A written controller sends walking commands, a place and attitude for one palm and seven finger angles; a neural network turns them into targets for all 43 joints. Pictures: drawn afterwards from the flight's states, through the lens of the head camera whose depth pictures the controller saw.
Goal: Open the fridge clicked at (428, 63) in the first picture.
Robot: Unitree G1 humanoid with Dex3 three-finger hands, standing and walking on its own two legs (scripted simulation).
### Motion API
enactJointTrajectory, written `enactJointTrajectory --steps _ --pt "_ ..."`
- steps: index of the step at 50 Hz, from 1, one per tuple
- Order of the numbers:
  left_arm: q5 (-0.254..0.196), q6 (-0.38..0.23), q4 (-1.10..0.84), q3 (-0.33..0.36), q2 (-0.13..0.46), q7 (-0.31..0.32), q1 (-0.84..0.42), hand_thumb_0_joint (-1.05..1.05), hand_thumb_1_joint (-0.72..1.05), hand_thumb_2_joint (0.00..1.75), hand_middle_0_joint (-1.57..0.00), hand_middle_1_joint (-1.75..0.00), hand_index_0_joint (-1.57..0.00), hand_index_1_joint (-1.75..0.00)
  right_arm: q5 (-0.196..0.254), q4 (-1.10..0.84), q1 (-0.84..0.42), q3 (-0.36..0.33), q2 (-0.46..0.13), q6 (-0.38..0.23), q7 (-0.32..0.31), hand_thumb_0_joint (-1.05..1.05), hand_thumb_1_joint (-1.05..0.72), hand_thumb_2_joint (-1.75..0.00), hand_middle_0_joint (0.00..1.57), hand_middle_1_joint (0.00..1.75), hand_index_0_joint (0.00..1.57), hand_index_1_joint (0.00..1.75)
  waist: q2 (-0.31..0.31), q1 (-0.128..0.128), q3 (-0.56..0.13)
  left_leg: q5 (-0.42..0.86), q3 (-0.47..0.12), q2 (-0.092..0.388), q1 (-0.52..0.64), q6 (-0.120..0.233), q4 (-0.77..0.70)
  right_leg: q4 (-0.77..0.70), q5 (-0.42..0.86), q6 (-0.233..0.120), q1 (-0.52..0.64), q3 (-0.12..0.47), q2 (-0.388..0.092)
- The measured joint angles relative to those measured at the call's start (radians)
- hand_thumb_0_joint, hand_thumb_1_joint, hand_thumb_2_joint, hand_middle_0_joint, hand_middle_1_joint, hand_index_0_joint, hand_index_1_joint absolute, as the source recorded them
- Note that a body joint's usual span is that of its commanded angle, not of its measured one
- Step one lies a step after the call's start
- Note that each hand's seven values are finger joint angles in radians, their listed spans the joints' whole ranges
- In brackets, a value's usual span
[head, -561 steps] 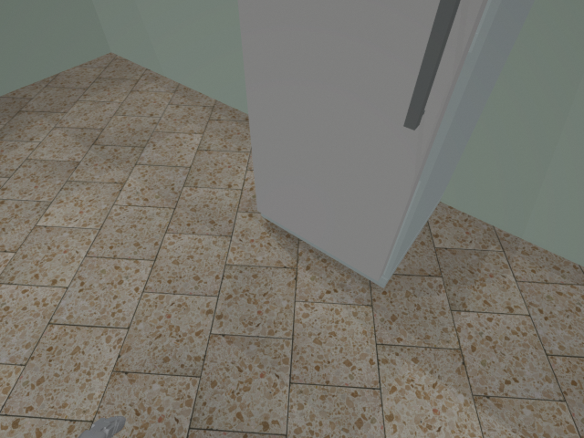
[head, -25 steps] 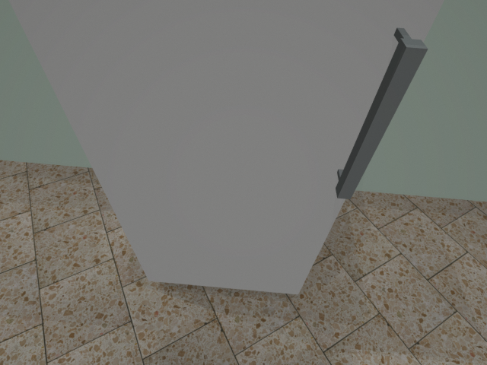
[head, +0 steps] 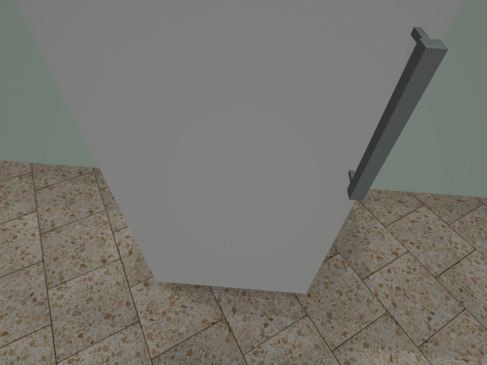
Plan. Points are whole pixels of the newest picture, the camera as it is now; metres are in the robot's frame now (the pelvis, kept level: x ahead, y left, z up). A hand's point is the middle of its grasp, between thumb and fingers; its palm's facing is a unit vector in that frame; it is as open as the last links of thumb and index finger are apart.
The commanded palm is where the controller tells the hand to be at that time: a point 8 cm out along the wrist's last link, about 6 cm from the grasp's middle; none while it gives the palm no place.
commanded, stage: look again from close up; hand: right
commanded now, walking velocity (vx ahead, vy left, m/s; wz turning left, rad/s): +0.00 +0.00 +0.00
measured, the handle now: (381, 128) +0.46 -0.19 +0.17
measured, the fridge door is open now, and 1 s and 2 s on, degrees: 0 0 0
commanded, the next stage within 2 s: raise the hand to about handle height in 0.54 s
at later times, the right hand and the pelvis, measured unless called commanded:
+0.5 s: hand out of the picture +0.01 -0.18 -0.17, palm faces +0.02 +0.98 -0.20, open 7.4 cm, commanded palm none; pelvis +0.00 +0.00 +0.00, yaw +0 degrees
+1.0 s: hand (372, 343) +0.17 -0.18 -0.01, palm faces -0.03 +1.00 +0.00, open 8.2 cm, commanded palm +0.12 -0.25 -0.01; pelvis -0.02 +0.00 -0.04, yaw -4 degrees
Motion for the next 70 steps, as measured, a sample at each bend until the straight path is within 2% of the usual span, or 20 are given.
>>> enactJointTrajectory --steps 33,34,35,37,39,41,44,46,47,49,51,53,55,58,61,63,64,67,70 --pt "-0.003 -0.004 0.016 0.002 -0.008 0.002 0.004 0.01 0.92 0.9 -0.2 -0.29 -0.2 -0.3 -0.002 0.021 0.012 -0.002 0.01 -0.008 -0.008 0.0 -0.91 -0.9 0.2 0.3 0.2 0.3 0.005 -0.003 0.001 0.014 0.007 -0.004 0.014 -0.005 -0.026 0.011 -0.002 -0.003 -0.007 0.007 -0.005" --pt "-0.016 -0.012 -0.024 -0.004 -0.004 0.007 0.02 0.01 0.92 0.9 -0.2 -0.29 -0.2 -0.3 0.038 -0.135 0.062 -0.017 0.007 0.06 -0.015 0.01 -0.92 -0.9 0.2 0.3 0.2 0.3 0.005 0.002 0.006 0.012 0.012 -0.004 0.009 -0.006 -0.016 0.028 -0.009 -0.005 -0.016 0.012 -0.005" --pt "-0.028 -0.05 -0.07 -0.012 -0.003 0.024 0.044 0.01 0.92 0.9 -0.2 -0.29 -0.2 -0.3 0.073 -0.34 0.116 -0.043 -0.003 0.111 -0.024 0.02 -0.93 -0.9 0.21 0.3 0.2 0.3 0.012 -0.005 0.015 0.004 0.013 0.002 0.009 -0.006 0.001 0.034 -0.012 -0.007 -0.012 0.013 0.0" --pt "-0.043 -0.141 -0.13 -0.015 0.005 0.052 0.083 0.02 0.92 0.9 -0.2 -0.29 -0.2 -0.3 0.11 -0.631 0.177 -0.054 -0.031 0.038 -0.065 0.03 -0.93 -0.89 0.21 0.31 0.21 0.31 0.017 -0.013 -0.005 -0.019 0.027 0.016 -0.002 -0.005 0.037 0.051 -0.016 -0.009 -0.023 0.028 0.015" --pt "-0.058 -0.199 -0.187 -0.012 0.026 0.06 0.089 0.02 0.92 0.9 -0.2 -0.29 -0.2 -0.3 0.147 -0.834 0.175 -0.058 -0.04 -0.006 -0.084 0.03 -0.91 -0.89 0.21 0.32 0.2 0.32 0.004 -0.001 -0.037 -0.039 0.05 0.029 -0.013 -0.009 0.066 0.083 -0.025 -0.012 -0.048 0.05 0.027" --pt "-0.055 -0.24 -0.247 -0.002 0.049 0.061 0.065 0.02 0.91 0.9 -0.2 -0.29 -0.2 -0.3 0.163 -0.947 0.128 -0.068 -0.033 -0.09 -0.066 0.03 -0.88 -0.88 0.21 0.34 0.2 0.34 -0.014 0.019 -0.069 -0.057 0.066 0.036 -0.044 -0.012 0.106 0.132 -0.04 -0.015 -0.091 0.067 0.035" --pt "-0.038 -0.27 -0.334 0.014 0.065 0.04 0.001 0.02 0.91 0.9 -0.2 -0.29 -0.2 -0.3 0.199 -0.975 0.05 -0.096 -0.015 -0.277 0.043 0.02 -0.83 -0.86 0.21 0.37 0.2 0.37 -0.014 0.035 -0.131 -0.094 0.06 0.038 -0.16 -0.012 0.211 0.228 -0.073 -0.014 -0.202 0.066 0.035" --pt "-0.032 -0.266 -0.4 0.025 0.066 0.016 -0.042 0.02 0.91 0.9 -0.2 -0.29 -0.2 -0.3 0.225 -0.949 0.028 -0.111 -0.01 -0.384 0.166 0.01 -0.78 -0.84 0.21 0.39 0.2 0.39 0.002 0.036 -0.139 -0.12 0.05 0.032 -0.226 -0.008 0.283 0.294 -0.099 -0.01 -0.261 0.06 0.028" --pt "-0.032 -0.26 -0.437 0.029 0.068 0.006 -0.058 0.02 0.91 0.9 -0.2 -0.29 -0.2 -0.3 0.232 -0.932 0.03 -0.116 -0.013 -0.416 0.229 0.01 -0.76 -0.83 0.21 0.4 0.2 0.41 0.011 0.035 -0.137 -0.131 0.048 0.03 -0.251 -0.007 0.314 0.323 -0.11 -0.008 -0.285 0.059 0.025" --pt "-0.038 -0.248 -0.508 0.035 0.074 -0.003 -0.075 0.02 0.91 0.9 -0.2 -0.29 -0.2 -0.3 0.235 -0.907 0.06 -0.123 -0.026 -0.418 0.325 0.0 -0.71 -0.81 0.21 0.43 0.21 0.43 0.033 0.026 -0.136 -0.154 0.045 0.026 -0.298 -0.004 0.37 0.374 -0.131 -0.005 -0.329 0.059 0.021" --pt "-0.041 -0.233 -0.566 0.041 0.082 0.0 -0.079 0.02 0.91 0.9 -0.2 -0.29 -0.2 -0.3 0.245 -0.906 0.117 -0.137 -0.041 -0.371 0.366 0.0 -0.66 -0.79 0.22 0.46 0.22 0.46 0.052 0.011 -0.131 -0.173 0.048 0.022 -0.33 -0.001 0.409 0.414 -0.148 -0.001 -0.363 0.064 0.017" --pt "-0.041 -0.227 -0.605 0.047 0.09 0.007 -0.074 0.02 0.91 0.9 -0.2 -0.29 -0.2 -0.3 0.259 -0.939 0.188 -0.158 -0.047 -0.329 0.355 0.0 -0.61 -0.78 0.23 0.49 0.22 0.49 0.058 -0.007 -0.124 -0.186 0.061 0.017 -0.345 0.003 0.432 0.448 -0.164 0.002 -0.388 0.079 0.012" --pt "-0.036 -0.231 -0.621 0.05 0.093 0.015 -0.06 0.02 0.91 0.9 -0.2 -0.29 -0.2 -0.3 0.265 -1.014 0.257 -0.181 -0.055 -0.323 0.313 0.01 -0.57 -0.76 0.23 0.52 0.23 0.52 0.055 -0.028 -0.12 -0.196 0.081 0.011 -0.348 0.008 0.443 0.478 -0.178 0.004 -0.408 0.1 0.007" --pt "-0.028 -0.247 -0.599 0.035 0.095 0.027 -0.045 0.01 0.91 0.9 -0.19 -0.29 -0.2 -0.3 0.268 -1.139 0.29 -0.201 -0.075 -0.392 0.264 0.01 -0.49 -0.73 0.24 0.56 0.23 0.57 0.037 -0.056 -0.121 -0.207 0.119 0.005 -0.351 0.014 0.456 0.521 -0.193 0.009 -0.44 0.139 0.004" --pt "-0.034 -0.259 -0.551 -0.002 0.089 0.037 -0.054 0.01 0.91 0.9 -0.19 -0.29 -0.2 -0.3 0.285 -1.205 0.212 -0.194 -0.084 -0.45 0.284 0.01 -0.42 -0.7 0.23 0.61 0.23 0.61 -0.003 -0.064 -0.108 -0.21 0.148 0.003 -0.346 0.014 0.461 0.551 -0.199 0.011 -0.457 0.171 0.006" --pt "-0.043 -0.257 -0.523 -0.03 0.073 0.044 -0.061 0.02 0.91 0.9 -0.2 -0.29 -0.2 -0.3 0.289 -1.207 0.131 -0.179 -0.096 -0.429 0.33 0.01 -0.38 -0.68 0.24 0.64 0.23 0.64 -0.025 -0.058 -0.101 -0.203 0.153 0.002 -0.342 0.011 0.455 0.55 -0.194 0.011 -0.457 0.176 0.006" --pt "-0.047 -0.253 -0.514 -0.042 0.061 0.048 -0.061 0.02 0.91 0.9 -0.2 -0.29 -0.2 -0.3 0.287 -1.196 0.092 -0.174 -0.107 -0.398 0.357 0.01 -0.35 -0.67 0.24 0.65 0.23 0.65 -0.031 -0.052 -0.103 -0.197 0.149 0.002 -0.343 0.01 0.449 0.542 -0.188 0.01 -0.455 0.172 0.006" --pt "-0.058 -0.232 -0.505 -0.07 0.026 0.057 -0.045 0.02 0.91 0.9 -0.2 -0.3 -0.2 -0.3 0.289 -1.122 0.011 -0.18 -0.151 -0.25 0.427 0.01 -0.28 -0.64 0.24 0.7 0.24 0.7 -0.043 -0.026 -0.107 -0.174 0.124 0.002 -0.336 0.009 0.415 0.492 -0.166 0.007 -0.43 0.145 0.003" --pt "-0.061 -0.215 -0.518 -0.082 0.01 0.067 -0.008 0.02 0.9 0.9 -0.2 -0.3 -0.2 -0.3 0.333 -1.074 0.007 -0.229 -0.181 -0.108 0.435 0.01 -0.21 -0.61 0.25 0.74 0.25 0.74 -0.046 0.005 -0.111 -0.152 0.095 0.002 -0.313 0.005 0.371 0.43 -0.145 0.003 -0.385 0.113 0.001"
